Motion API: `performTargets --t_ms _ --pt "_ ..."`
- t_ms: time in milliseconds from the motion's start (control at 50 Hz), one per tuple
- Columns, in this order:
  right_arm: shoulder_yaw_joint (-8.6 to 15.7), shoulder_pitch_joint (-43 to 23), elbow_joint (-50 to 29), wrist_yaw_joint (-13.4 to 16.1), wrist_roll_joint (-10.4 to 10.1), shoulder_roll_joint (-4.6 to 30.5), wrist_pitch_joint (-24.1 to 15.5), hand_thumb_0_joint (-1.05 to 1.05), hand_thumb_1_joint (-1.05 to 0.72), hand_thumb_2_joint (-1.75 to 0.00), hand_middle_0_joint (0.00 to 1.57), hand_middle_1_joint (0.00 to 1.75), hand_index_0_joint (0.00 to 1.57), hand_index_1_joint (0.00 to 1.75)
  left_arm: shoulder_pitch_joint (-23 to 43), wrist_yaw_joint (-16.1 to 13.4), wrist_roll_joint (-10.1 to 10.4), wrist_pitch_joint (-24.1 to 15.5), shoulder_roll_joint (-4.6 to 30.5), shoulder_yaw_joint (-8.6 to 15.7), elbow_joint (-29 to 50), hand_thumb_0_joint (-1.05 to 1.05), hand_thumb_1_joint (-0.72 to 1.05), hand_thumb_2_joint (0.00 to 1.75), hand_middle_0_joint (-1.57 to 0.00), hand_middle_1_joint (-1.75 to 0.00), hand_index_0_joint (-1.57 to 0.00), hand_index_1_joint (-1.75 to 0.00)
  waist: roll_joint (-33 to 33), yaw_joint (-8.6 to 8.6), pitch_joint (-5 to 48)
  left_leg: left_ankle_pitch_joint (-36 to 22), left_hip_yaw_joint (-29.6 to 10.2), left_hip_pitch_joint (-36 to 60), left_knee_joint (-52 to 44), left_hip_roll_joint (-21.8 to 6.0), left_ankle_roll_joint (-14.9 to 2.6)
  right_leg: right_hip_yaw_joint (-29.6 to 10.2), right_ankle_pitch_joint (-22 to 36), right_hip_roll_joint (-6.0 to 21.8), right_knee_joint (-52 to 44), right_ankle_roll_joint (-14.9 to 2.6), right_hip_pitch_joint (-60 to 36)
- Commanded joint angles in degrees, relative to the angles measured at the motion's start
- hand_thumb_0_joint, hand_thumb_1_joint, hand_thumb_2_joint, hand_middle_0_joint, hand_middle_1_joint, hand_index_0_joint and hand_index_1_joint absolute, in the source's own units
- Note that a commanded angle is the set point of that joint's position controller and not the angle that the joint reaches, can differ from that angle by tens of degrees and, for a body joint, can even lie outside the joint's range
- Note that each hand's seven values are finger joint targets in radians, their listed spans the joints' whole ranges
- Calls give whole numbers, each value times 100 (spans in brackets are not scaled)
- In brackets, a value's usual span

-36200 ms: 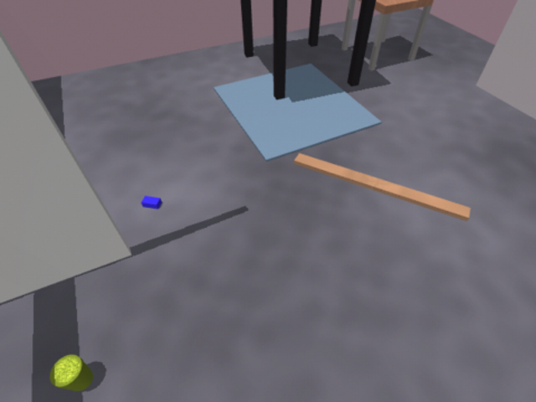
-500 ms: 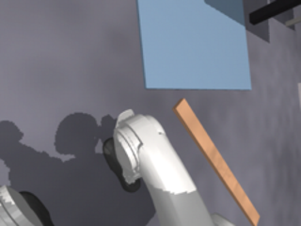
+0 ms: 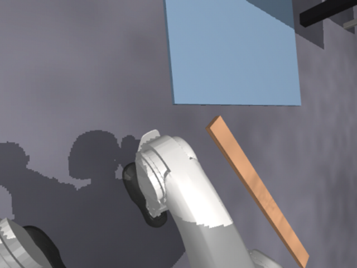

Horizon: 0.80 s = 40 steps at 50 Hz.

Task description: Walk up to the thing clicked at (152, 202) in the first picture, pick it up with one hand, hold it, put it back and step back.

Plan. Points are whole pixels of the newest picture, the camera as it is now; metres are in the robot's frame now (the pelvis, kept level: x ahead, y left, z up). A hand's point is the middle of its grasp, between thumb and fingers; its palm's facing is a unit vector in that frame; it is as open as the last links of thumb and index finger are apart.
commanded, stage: close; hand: left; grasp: from above
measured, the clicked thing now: out of the picture +0.47 +0.36 -0.31
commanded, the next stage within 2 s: settle in 1.30 s
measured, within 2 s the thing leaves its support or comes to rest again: leaves its support in 1.74 s
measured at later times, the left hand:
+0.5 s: hand out of the picture +0.47 +0.35 -0.27, palm faces -0.25 -0.36 -0.90, open 10.9 cm
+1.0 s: hand out of the picture +0.47 +0.35 -0.27, palm faces -0.25 -0.36 -0.90, open 9.8 cm
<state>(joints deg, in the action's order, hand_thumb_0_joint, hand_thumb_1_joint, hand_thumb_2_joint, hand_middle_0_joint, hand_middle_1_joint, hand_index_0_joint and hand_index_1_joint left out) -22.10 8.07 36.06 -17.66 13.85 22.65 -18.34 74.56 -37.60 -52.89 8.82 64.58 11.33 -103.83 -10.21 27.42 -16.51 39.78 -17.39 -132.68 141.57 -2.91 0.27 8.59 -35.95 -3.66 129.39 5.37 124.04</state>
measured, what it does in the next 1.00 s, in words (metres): stands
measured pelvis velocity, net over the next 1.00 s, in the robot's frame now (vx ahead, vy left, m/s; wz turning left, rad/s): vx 0.00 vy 0.00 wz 0.00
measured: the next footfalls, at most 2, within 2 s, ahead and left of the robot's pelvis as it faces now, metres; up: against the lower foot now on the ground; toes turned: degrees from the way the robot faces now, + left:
none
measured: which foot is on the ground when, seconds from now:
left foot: down 0.00-1.00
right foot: down 0.00-1.00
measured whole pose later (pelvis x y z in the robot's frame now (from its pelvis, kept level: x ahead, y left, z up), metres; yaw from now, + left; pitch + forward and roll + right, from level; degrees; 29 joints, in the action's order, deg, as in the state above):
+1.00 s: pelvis +0.00 +0.00 +0.00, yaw +0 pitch +28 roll -16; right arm -21.9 8.1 36.5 -17.1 13.5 22.5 -18.5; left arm 74.4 -36.8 -53.0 9.1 65.3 12.5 -104.3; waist -9.6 27.7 -16.5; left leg 39.6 -17.0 -132.6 141.8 -3.1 0.1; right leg 8.2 -35.7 -3.7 129.7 5.6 124.2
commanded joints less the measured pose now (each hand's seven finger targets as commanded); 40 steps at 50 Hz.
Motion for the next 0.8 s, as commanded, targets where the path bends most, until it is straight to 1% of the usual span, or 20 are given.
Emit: performTargets --t_ms 0,20,40,100,120,160,280,360,380,420,440,480,520,580,600,620,640,680,740,780 --pt "467 1368 259 -8 -17 1909 20 0 -90 -90 20 30 20 30 1278 -221 -26 28 1024 -114 587 0 -10 64 -38 -79 -40 -76 3600 486 3740 -1375 575 3026 -1442 -274 38 861 1592 -204 -959 -560 -2225" --pt "467 1377 267 -8 -3 1929 27 0 -90 -90 20 30 20 30 1343 -207 -22 39 1025 -162 644 0 -11 65 -38 -79 -40 -77 3630 545 3733 -1346 603 2975 -1404 -271 19 845 1596 -211 -994 -550 -2235" --pt "459 1348 271 -11 -22 1933 23 0 -90 -90 20 30 20 30 1342 -209 5 52 981 -148 616 0 -9 63 -39 -77 -41 -75 3581 508 3729 -1388 578 2965 -1395 -280 23 852 1606 -187 -981 -548 -2171" --pt "562 1305 174 23 -3 2061 12 0 -90 -90 20 30 20 30 1452 -235 -28 25 1194 -97 837 0 -5 60 -43 -75 -45 -73 3642 480 3897 -1342 658 2990 -1402 -272 13 811 1605 -240 -1060 -550 -2402" --pt "520 1379 287 7 -14 1961 13 0 -90 -90 20 30 20 30 1406 -210 -39 64 1144 -81 617 0 -4 59 -43 -75 -45 -72 3627 477 3674 -1273 655 2873 -1419 -249 21 822 1514 -190 -1005 -563 -2241" --pt "458 1367 298 -2 -27 1908 28 0 -90 -90 20 30 20 30 1307 -168 -30 95 1053 -123 544 0 -3 58 -43 -74 -46 -71 3593 482 3635 -1221 603 2827 -1434 -260 22 850 1446 -180 -977 -565 -2157" --pt "494 1404 317 20 -47 1925 30 0 -90 -90 20 30 20 30 1338 -145 -92 91 1033 -152 651 0 2 55 -48 -71 -50 -68 3701 490 3690 -1405 590 2990 -1447 -274 38 847 1596 -202 -937 -577 -2103" --pt "484 1417 295 6 -35 1914 27 0 -90 -90 20 30 20 30 1226 -170 -82 103 1117 -79 554 0 7 52 -52 -68 -55 -65 3594 481 3614 -1184 623 2820 -1446 -260 6 830 1444 -195 -1006 -564 -2152" --pt "578 1382 280 32 -5 2013 23 0 -90 -90 20 30 20 30 1305 -196 -61 82 1182 -46 632 0 8 51 -52 -68 -55 -65 3574 480 3678 -1090 630 2864 -1490 -259 17 845 1376 -234 -1009 -576 -2223" --pt "505 1339 245 14 -44 1926 11 0 -89 -90 20 30 20 30 1325 -180 -49 101 1133 -58 657 0 9 49 -52 -67 -56 -64 3538 456 3620 -1162 606 2826 -1449 -264 11 826 1402 -184 -993 -562 -2082" --pt "470 1367 254 19 -20 1930 16 0 -89 -90 20 30 20 30 1225 -178 -59 123 1127 -75 511 0 10 51 -54 -66 -56 -62 3475 499 3699 -1215 597 2865 -1444 -270 9 841 1469 -202 -999 -551 -2178" --pt "562 1341 267 37 -24 1979 7 0 -89 -90 20 30 20 30 1323 -188 -54 84 1150 -76 651 0 12 50 -55 -64 -58 -61 3592 495 3654 -1160 608 2917 -1480 -256 24 830 1425 -199 -982 -566 -2140" --pt "497 1387 265 23 -19 1925 12 0 -90 -90 20 30 20 30 1219 -139 -50 111 1084 -97 529 0 12 50 -55 -65 -58 -62 3461 519 3622 -1172 625 2777 -1431 -255 -2 806 1445 -193 -1005 -549 -2143" --pt "497 1374 258 29 -39 1950 7 0 -90 -90 20 30 20 30 1232 -151 -18 92 1186 -48 650 0 17 49 -60 -62 -62 -59 3511 465 3680 -1225 610 2865 -1444 -267 5 800 1478 -188 -978 -551 -2195" --pt "478 1381 274 26 -53 1956 15 0 -89 -90 20 30 20 30 1232 -166 -66 108 1227 -34 631 0 17 50 -61 -62 -63 -59 3573 444 3730 -1291 588 2890 -1447 -296 13 810 1524 -182 -988 -557 -2141" --pt "571 1273 190 39 -46 2025 1 0 -89 -90 20 30 20 30 1347 -143 -53 94 1224 -43 777 0 19 47 -62 -60 -64 -57 3525 462 3692 -1191 597 2877 -1451 -264 12 807 1440 -188 -958 -563 -2070" --pt "499 1331 307 39 -50 1921 3 0 -89 -90 20 30 20 30 1151 -116 -71 114 1183 -50 453 0 21 47 -63 -61 -65 -57 3471 463 3566 -1132 610 2799 -1458 -262 10 813 1400 -183 -967 -553 -2079" --pt "559 1343 308 51 -48 1977 10 0 -89 -90 20 30 20 30 1264 -122 -79 64 1193 -54 642 0 23 48 -65 -60 -67 -57 3549 468 3560 -1031 598 2815 -1489 -258 14 834 1310 -186 -949 -570 -2066" --pt "449 1321 269 33 -62 1903 10 0 -89 -90 20 30 20 30 1185 -106 -89 96 1116 -101 518 0 27 46 -68 -58 -70 -55 3448 474 3579 -1191 569 2808 -1430 -277 1 822 1419 -156 -944 -548 -2015" --pt "480 1358 298 42 -64 1913 17 0 -89 -90 20 30 20 30 1189 -127 -97 75 1143 -84 534 0 29 47 -70 -57 -72 -55 3519 473 3591 -1182 561 2864 -1473 -278 17 830 1428 -156 -948 -554 -2036"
